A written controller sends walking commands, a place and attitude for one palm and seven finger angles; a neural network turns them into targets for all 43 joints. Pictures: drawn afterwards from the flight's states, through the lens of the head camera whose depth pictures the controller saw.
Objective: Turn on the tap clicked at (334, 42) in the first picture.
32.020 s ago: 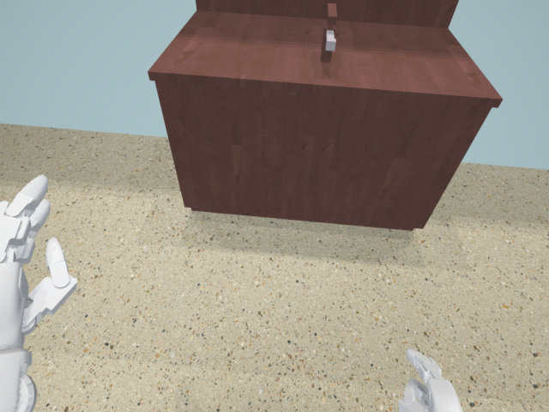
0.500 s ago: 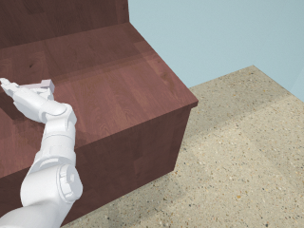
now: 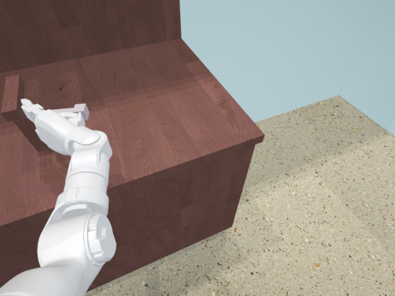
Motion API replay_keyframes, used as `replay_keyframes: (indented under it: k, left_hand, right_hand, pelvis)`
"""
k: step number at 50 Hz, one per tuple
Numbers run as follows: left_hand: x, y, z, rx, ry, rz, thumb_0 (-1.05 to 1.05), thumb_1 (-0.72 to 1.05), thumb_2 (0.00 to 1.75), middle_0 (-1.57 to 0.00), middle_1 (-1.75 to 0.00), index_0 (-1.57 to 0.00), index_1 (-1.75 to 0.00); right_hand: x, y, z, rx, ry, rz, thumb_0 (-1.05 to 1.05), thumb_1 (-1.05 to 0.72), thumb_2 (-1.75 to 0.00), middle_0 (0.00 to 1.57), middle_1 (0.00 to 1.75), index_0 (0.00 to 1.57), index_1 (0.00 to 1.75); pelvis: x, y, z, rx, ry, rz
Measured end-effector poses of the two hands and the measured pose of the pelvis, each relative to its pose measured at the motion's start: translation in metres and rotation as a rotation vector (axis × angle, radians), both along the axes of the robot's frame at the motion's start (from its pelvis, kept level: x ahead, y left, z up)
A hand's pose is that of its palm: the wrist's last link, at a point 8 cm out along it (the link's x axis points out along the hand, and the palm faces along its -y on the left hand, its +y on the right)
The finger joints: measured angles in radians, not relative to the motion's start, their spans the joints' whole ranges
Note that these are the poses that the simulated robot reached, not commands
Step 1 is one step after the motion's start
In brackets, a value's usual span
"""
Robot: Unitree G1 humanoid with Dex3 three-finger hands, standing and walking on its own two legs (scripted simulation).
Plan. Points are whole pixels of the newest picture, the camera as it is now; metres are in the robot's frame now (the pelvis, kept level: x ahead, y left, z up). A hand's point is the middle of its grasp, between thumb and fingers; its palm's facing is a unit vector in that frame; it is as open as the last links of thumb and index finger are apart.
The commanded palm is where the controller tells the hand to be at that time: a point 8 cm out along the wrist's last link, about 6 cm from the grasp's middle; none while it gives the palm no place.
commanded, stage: lift the hand up off the lever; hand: left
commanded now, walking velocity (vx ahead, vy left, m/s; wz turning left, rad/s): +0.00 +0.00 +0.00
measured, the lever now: (81, 112) +0.50 +0.28 +0.10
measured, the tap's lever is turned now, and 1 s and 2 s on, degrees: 74 74 74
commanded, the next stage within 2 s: draw the hand back beside the body in 1.48 s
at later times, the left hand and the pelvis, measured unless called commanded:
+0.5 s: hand (75, 111) +0.45 +0.25 +0.15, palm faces +0.86 -0.50 -0.09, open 7.8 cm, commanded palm +0.39 +0.26 +0.15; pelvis -0.01 +0.00 +0.00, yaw -1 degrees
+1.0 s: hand (71, 106) +0.44 +0.25 +0.17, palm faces +0.86 -0.51 -0.07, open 7.8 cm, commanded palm +0.38 +0.26 +0.17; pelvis +0.01 +0.00 +0.01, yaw -1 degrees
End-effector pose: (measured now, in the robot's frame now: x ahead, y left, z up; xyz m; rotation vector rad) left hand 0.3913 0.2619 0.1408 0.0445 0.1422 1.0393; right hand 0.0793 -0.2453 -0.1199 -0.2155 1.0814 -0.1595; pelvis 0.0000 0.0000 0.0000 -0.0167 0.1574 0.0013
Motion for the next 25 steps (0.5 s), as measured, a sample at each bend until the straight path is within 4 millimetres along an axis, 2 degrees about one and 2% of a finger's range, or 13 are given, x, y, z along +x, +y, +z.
replay_keyframes:
  k: [16, 25]
  left_hand:
    - [-0.004, -0.001, 0.01, 0.002, -0.014, 0.01, 0.02, 0.9, 0.9, -0.15, -0.15, -0.15, -0.15]
    - [-0.003, 0.0, 0.019, 0.011, -0.024, 0.004, 0.02, 0.9, 0.9, -0.15, -0.15, -0.15, -0.15]
  right_hand:
    - [-0.037, -0.009, -0.001, -0.013, 0.05, -0.04, 0.01, -0.91, -0.9, 0.2, 0.3, 0.2, 0.3]
    - [-0.04, -0.011, 0.001, -0.016, 0.043, -0.047, 0.01, -0.91, -0.9, 0.2, 0.3, 0.2, 0.3]
  pelvis:
    - [-0.009, -0.003, 0.002, 0.0, -0.011, -0.007]
    - [-0.009, -0.003, 0.004, -0.001, -0.018, -0.01]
